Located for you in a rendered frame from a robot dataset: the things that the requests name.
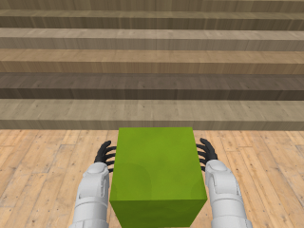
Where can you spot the left robot forearm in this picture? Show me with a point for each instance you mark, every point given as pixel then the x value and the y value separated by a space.
pixel 90 210

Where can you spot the right robot forearm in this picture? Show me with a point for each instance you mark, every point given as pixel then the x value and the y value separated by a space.
pixel 225 197

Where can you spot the robot left hand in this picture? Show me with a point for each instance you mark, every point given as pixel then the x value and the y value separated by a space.
pixel 102 157

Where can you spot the carton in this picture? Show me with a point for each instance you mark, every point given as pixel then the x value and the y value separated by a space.
pixel 157 180

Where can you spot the robot right hand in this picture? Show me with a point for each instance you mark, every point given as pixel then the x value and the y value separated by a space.
pixel 209 152

